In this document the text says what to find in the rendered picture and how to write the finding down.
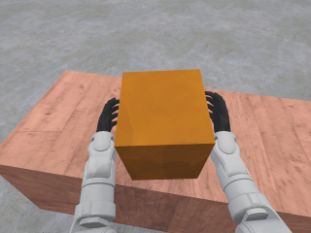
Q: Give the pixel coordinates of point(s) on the carton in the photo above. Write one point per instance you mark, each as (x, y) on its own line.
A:
(164, 129)

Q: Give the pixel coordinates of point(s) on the right robot hand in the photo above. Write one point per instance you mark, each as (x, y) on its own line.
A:
(219, 113)

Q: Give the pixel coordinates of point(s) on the left robot hand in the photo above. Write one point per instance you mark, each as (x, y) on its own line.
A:
(105, 122)

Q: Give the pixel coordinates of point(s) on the robot right upper arm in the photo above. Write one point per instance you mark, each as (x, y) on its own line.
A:
(272, 225)

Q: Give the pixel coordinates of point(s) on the left robot forearm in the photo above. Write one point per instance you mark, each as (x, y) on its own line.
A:
(97, 208)

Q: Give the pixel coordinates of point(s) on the right robot forearm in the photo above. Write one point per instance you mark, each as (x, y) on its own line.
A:
(245, 202)

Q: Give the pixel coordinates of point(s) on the pedestal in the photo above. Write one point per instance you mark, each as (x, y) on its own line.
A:
(45, 156)

